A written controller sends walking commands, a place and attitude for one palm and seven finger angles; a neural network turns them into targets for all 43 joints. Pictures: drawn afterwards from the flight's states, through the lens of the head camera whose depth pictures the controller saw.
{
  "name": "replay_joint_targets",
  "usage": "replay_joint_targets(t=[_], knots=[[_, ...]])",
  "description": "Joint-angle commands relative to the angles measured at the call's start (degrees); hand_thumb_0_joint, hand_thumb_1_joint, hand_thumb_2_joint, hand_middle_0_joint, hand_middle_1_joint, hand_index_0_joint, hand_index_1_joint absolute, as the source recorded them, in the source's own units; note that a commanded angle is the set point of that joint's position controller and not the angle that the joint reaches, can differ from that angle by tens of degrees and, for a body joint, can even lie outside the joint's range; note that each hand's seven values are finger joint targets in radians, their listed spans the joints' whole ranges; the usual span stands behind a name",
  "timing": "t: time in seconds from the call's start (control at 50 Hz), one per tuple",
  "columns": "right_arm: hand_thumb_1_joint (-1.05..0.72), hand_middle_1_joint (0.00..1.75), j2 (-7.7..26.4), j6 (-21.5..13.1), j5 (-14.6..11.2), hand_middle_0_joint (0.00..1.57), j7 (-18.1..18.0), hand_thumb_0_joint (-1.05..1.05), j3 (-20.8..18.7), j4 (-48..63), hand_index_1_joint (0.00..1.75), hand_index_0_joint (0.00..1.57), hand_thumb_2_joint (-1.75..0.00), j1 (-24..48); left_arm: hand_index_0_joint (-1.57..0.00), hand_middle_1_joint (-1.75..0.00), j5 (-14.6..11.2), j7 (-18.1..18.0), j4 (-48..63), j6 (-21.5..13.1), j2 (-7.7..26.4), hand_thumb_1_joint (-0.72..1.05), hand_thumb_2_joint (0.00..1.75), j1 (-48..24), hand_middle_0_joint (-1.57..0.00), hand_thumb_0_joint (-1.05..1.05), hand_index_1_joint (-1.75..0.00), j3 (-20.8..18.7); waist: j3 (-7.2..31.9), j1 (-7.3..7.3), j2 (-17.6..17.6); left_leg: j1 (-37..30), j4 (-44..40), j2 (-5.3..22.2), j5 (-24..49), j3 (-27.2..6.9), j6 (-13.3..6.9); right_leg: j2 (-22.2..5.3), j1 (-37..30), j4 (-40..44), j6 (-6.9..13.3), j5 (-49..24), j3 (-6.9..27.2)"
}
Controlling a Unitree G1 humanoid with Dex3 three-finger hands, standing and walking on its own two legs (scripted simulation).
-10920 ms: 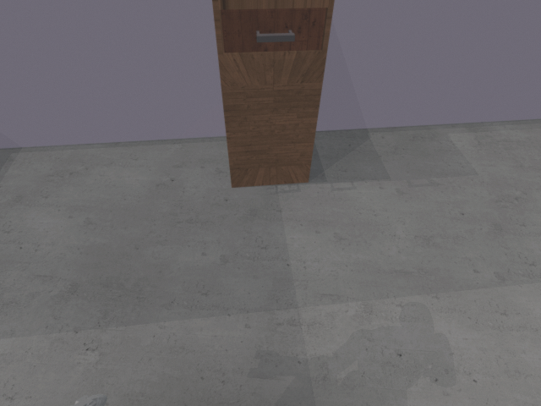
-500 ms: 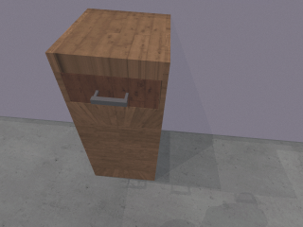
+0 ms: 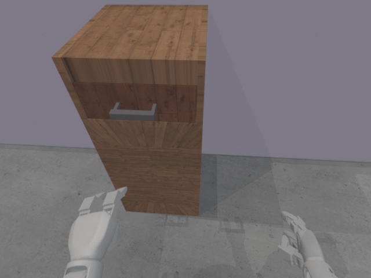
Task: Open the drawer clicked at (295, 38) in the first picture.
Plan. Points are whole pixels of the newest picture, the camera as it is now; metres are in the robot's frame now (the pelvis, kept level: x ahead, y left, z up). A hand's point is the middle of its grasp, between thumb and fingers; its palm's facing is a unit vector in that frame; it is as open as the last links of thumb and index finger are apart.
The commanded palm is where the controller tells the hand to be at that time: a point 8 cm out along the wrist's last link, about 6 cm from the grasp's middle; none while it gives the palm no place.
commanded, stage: raise the hand with hooked fingers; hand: left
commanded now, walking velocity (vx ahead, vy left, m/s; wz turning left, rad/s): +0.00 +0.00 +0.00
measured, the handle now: (134, 110) +0.56 +0.21 +0.04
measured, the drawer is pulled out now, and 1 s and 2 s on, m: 0.00 0.00 0.00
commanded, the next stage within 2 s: move the hooked fingers above the handle in 1.52 s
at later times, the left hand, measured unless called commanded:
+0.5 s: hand (89, 203) +0.25 +0.23 +0.05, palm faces +0.02 -0.11 -0.99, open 11.3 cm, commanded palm +0.23 +0.23 +0.11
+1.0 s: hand (74, 149) +0.32 +0.26 +0.13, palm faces +0.08 -0.07 -0.99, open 13.7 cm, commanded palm +0.30 +0.26 +0.20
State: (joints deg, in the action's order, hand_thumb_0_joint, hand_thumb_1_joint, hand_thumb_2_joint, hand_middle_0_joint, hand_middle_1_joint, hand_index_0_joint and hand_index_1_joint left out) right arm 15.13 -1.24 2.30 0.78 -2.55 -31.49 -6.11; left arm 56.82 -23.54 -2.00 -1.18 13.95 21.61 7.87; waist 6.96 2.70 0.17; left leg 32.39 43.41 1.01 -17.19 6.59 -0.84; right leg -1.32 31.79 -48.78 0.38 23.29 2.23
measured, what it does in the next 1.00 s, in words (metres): stands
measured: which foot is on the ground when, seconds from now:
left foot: down 0.00-1.00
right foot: down 0.00-1.00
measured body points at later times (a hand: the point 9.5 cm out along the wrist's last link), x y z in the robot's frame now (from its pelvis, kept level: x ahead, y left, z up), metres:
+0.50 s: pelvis +0.04 -0.01 +0.01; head +0.07 -0.04 +0.46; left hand +0.24 +0.23 +0.10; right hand +0.24 -0.21 -0.10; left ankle +0.05 +0.12 -0.70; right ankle +0.01 -0.12 -0.70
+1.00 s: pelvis +0.05 +0.00 +0.03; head +0.06 -0.03 +0.48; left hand +0.31 +0.26 +0.19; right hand +0.28 -0.19 -0.07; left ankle +0.05 +0.12 -0.70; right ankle +0.02 -0.12 -0.70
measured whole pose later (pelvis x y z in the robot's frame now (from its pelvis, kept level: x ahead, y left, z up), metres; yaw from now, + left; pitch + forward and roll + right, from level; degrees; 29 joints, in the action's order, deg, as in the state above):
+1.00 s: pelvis +0.05 +0.00 +0.03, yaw +4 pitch +2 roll +1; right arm 13.4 9.3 0.0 -0.4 0.5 -33.4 -3.8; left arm 51.6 -2.2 3.9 2.9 28.8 -0.7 1.8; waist 1.0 4.6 -4.3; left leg 17.0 29.4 -0.2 -14.2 2.4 -0.8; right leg -1.8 12.9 -30.5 -0.1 19.3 -2.1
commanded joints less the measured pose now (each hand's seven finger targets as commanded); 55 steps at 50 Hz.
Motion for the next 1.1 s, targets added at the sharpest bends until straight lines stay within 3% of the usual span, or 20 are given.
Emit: replay_joint_targets(t=[0.0, 0.04, 0.06, 0.08, 0.12, 0.16, 0.18, 0.24, 0.28, 0.36, 0.4, 0.46, 0.5, 0.58, 0.76, 0.88, 1.0, 1.08], knots=[[-0.90, 0.30, 3.3, 3.6, 0.7, 0.20, 1.6, 0.00, -0.7, 12.2, 0.30, 0.20, -0.90, 7.1, -0.23, -0.60, 5.6, -3.7, 14.7, -0.1, 12.6, 0.43, 0.70, 4.4, -0.23, 0.00, -0.60, -9.0, 6.9, 5.33, -2.1, -7.7, -2.7, -3.2, 5.6, -5.0, 0.2, 2.8, 0.9, 8.6, 4.8, -5.0, 4.3], [-0.90, 0.30, 3.2, 4.5, 1.5, 0.20, 1.4, 0.00, -0.7, 12.3, 0.30, 0.20, -0.90, 7.5, -0.24, -0.63, 6.3, -4.6, 18.4, -0.4, 14.0, 0.39, 0.68, -2.9, -0.24, 0.00, -0.63, -9.6, 7.9, 3.07, -3.6, -10.3, 0.0, -3.2, 5.1, -5.6, -0.1, 2.9, 4.7, 9.0, 4.4, -3.4, 5.5], [-0.90, 0.30, 3.1, 5.0, 2.3, 0.20, 1.1, 0.00, -0.7, 11.6, 0.30, 0.20, -0.90, 7.3, -0.24, -0.64, 6.7, -4.9, 20.8, -0.8, 15.6, 0.36, 0.67, -8.6, -0.24, 0.00, -0.64, -10.3, 7.4, 1.59, -1.9, -10.3, 1.3, -3.2, 3.6, -6.5, -0.3, 2.7, 6.4, 9.7, 4.1, -1.0, 6.1], [-0.90, 0.30, 3.3, 4.9, 2.7, 0.20, 1.0, 0.00, -0.8, 11.8, 0.30, 0.20, -0.90, 7.8, -0.24, -0.66, 6.3, -4.9, 22.8, -1.6, 15.5, 0.34, 0.66, -11.8, -0.24, 0.00, -0.66, -9.8, 7.6, 0.67, -2.9, -12.1, 2.7, -3.4, 2.9, -6.9, -0.7, 2.4, 8.2, 10.9, 3.9, 0.8, 7.1], [-0.90, 0.30, 3.4, 4.3, 3.0, 0.20, 0.5, 0.00, -0.6, 11.3, 0.30, 0.20, -0.90, 7.9, -0.24, -0.69, 4.8, -3.9, 22.9, -3.3, 15.4, 0.29, 0.64, -14.0, -0.24, 0.00, -0.69, -9.0, 7.4, -0.78, -3.5, -13.5, 4.1, -3.7, 2.3, -7.0, -1.3, 2.1, 8.9, 11.8, 3.6, 0.4, 7.0], [-0.90, 0.30, 3.3, 3.8, 2.8, 0.20, 0.0, 0.00, -0.4, 10.7, 0.30, 0.20, -0.90, 8.2, -0.25, -0.72, 2.3, -2.0, 22.6, -3.9, 13.3, 0.25, 0.62, -15.2, -0.25, 0.00, -0.72, -6.9, 6.9, -2.05, -1.7, -13.9, 4.0, -3.6, 2.4, -7.5, -1.7, 2.2, 8.3, 12.5, 3.0, -1.7, 6.1], [-0.90, 0.30, 3.4, 3.7, 2.7, 0.20, -0.2, 0.00, -0.3, 9.9, 0.30, 0.20, -0.90, 7.7, -0.25, -0.74, 1.5, -0.9, 21.2, -4.0, 14.0, 0.22, 0.61, -14.7, -0.25, 0.00, -0.74, -7.2, 6.7, -1.97, -1.2, -12.7, 3.1, -3.5, 2.5, -7.1, -1.7, 2.1, 6.1, 12.3, 2.7, -3.7, 5.0], [-0.90, 0.30, 3.2, 4.6, 2.2, 0.20, -0.5, 0.00, 0.2, 9.3, 0.30, 0.20, -0.90, 7.6, -0.25, -0.78, 0.8, 2.2, 18.4, -2.0, 14.7, 0.15, 0.58, -9.6, -0.25, 0.00, -0.78, -8.0, 7.7, 0.07, 0.3, -10.8, -0.2, -3.2, 5.2, -6.4, -1.6, 2.3, -1.0, 11.8, 2.2, -11.2, 2.5], [-0.90, 0.30, 3.0, 5.2, 1.4, 0.20, -0.5, 0.00, 0.7, 8.9, 0.30, 0.20, -0.90, 7.7, -0.26, -0.81, 0.2, 4.1, 16.0, -0.3, 15.9, 0.11, 0.56, -6.2, -0.26, 0.00, -0.81, -9.7, 7.0, 1.23, 3.1, -9.5, -2.2, -3.2, 6.5, -6.0, -1.3, 2.1, -5.3, 12.5, 1.9, -14.9, 2.5], [-0.90, 0.30, 3.1, 5.3, 1.0, 0.20, -0.9, 0.00, 1.2, 8.7, 0.30, 0.20, -0.90, 8.2, -0.26, -0.87, -0.3, 5.9, 18.2, 0.2, 19.7, 0.01, 0.52, -4.5, -0.26, 0.00, -0.87, -13.7, 8.4, 3.35, 1.2, -10.6, -5.1, -3.1, 11.0, -5.5, -0.8, 1.8, -12.0, 12.9, 1.9, -22.5, 2.6], [-0.90, 0.30, 3.0, 5.2, 0.9, 0.20, -0.8, 0.00, 1.0, 8.3, 0.30, 0.20, -0.90, 7.9, -0.27, -0.90, -0.7, 6.0, 20.0, -0.3, 18.6, -0.03, 0.50, -5.5, -0.27, 0.00, -0.90, -13.1, 7.9, 3.08, 0.0, -11.7, -6.2, -2.9, 12.4, -5.5, -0.8, 1.6, -12.4, 13.0, 1.8, -23.6, 1.5], [-0.90, 0.30, 3.6, 5.0, 1.0, 0.20, -1.0, 0.00, 0.3, 8.1, 0.30, 0.20, -0.90, 7.6, -0.27, -0.94, -1.3, 5.4, 22.6, -1.0, 20.7, -0.10, 0.47, -7.9, -0.27, 0.00, -0.94, -15.7, 9.5, 3.03, 0.4, -13.6, -6.8, -2.7, 14.4, -5.4, -0.9, 1.6, -13.7, 13.8, 1.7, -25.0, 1.4], [-0.90, 0.30, 3.4, 4.9, 0.7, 0.20, -1.0, 0.00, -0.1, 7.5, 0.30, 0.20, -0.90, 6.8, -0.27, -0.98, -1.9, 5.2, 22.6, -1.2, 19.2, -0.15, 0.45, -8.7, -0.27, 0.00, -0.98, -14.5, 9.1, 2.49, -0.1, -14.8, -7.3, -2.7, 15.4, -5.4, -0.9, 1.2, -13.6, 13.8, 1.6, -25.8, 0.1], [-0.90, 0.30, 4.0, 5.2, -0.2, 0.20, -1.2, 0.00, -0.7, 6.7, 0.30, 0.20, -0.90, 6.8, -0.28, -1.03, -2.9, 6.4, 21.0, 0.1, 19.9, -0.24, 0.41, -13.0, -0.28, 0.00, -1.03, -14.0, 8.3, 1.93, 1.0, -16.3, -8.7, -2.6, 15.3, -5.1, -1.0, 1.2, -13.7, 15.2, 1.2, -24.4, -0.9], [-0.90, 0.30, 4.6, 6.4, -1.4, 0.20, -1.7, 0.00, -0.4, 6.1, 0.30, 0.20, -0.90, 7.8, -0.30, -1.17, -3.5, 12.7, 21.2, 2.7, 24.9, -0.45, 0.32, -24.0, -0.30, 0.00, -1.17, -14.7, 8.2, 2.24, -3.9, -22.2, -12.7, -2.3, 21.3, -5.2, -0.9, 1.8, -17.4, 18.5, 1.3, -24.9, -2.5], [-0.90, 0.30, 4.7, 7.9, -2.2, 0.20, -1.7, 0.00, 0.5, 5.8, 0.30, 0.20, -0.90, 7.5, -0.30, -1.20, -5.1, 17.9, 17.4, 4.1, 25.9, -0.50, 0.30, -32.2, -0.30, 0.00, -1.20, -13.6, 6.8, 1.58, -2.9, -23.9, -15.5, -2.2, 22.2, -5.2, -0.7, 1.9, -20.0, 20.9, 1.1, -24.9, -3.4], [-0.90, 0.30, 5.0, 8.7, -2.5, 0.20, -1.9, 0.00, 0.9, 5.5, 0.30, 0.20, -0.90, 7.4, -0.30, -1.20, -6.2, 22.3, 16.0, 3.0, 28.3, -0.50, 0.30, -40.7, -0.30, 0.00, -1.20, -14.1, 7.9, 1.20, -2.7, -25.6, -17.3, -2.3, 22.6, -5.5, -0.8, 2.1, -21.8, 22.8, 1.0, -24.4, -3.7], [-0.90, 0.30, 5.3, 8.6, -2.8, 0.20, -2.1, 0.00, 1.2, 5.1, 0.30, 0.20, -0.90, 7.3, -0.30, -1.20, -7.2, 24.7, 13.2, 2.1, 29.7, -0.50, 0.30, -45.4, -0.30, 0.00, -1.20, -14.3, 6.6, 0.83, -1.8, -25.4, -18.3, -2.4, 20.8, -5.6, -0.9, 2.1, -22.1, 24.3, 0.9, -23.1, -3.9]])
